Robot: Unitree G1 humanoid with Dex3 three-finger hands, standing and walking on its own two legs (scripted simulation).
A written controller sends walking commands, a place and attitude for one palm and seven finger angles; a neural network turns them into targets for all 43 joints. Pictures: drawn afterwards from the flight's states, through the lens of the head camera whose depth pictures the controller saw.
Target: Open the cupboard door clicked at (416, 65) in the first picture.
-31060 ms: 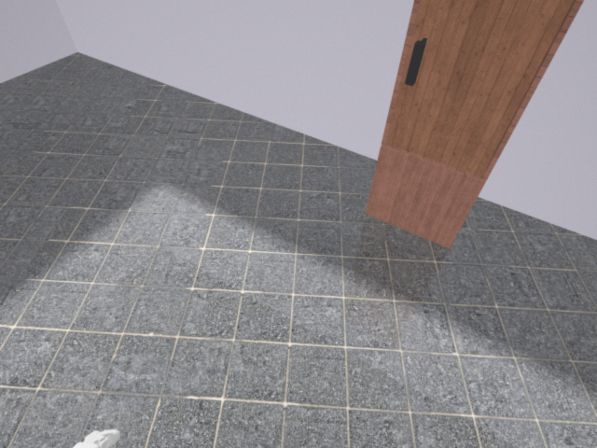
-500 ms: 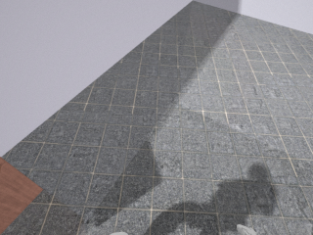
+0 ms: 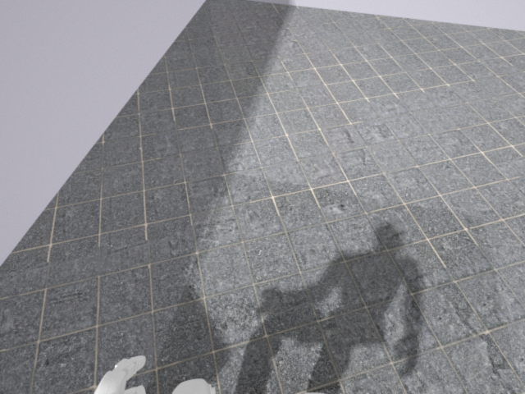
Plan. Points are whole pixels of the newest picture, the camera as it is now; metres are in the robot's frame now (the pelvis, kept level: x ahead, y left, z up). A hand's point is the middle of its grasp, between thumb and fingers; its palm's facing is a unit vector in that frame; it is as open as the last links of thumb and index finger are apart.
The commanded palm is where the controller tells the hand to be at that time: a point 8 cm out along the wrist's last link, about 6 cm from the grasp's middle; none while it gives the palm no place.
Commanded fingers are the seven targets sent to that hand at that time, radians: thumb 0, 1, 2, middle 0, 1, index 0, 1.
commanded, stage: walk to a spot facing it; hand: left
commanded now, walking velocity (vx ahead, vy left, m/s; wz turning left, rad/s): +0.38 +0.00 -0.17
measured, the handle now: out of the picture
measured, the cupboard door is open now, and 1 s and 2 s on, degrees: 48 48 48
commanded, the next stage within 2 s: turn to face it in 0.72 s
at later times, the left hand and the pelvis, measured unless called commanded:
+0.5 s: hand (171, 295) +0.31 +0.18 -0.15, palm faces -0.10 -0.98 -0.18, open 7.3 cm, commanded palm none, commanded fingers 0.00 0.90 0.90 -0.20 -0.30 -0.20 -0.30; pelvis +0.22 +0.00 +0.01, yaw -7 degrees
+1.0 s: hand (207, 241) +0.45 +0.13 -0.19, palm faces -0.04 -0.99 -0.15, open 7.3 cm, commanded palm none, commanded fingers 0.00 0.90 0.90 -0.20 -0.30 -0.20 -0.30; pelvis +0.44 -0.05 +0.00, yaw -5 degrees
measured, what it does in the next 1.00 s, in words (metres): walks ahead: left foot, then right foot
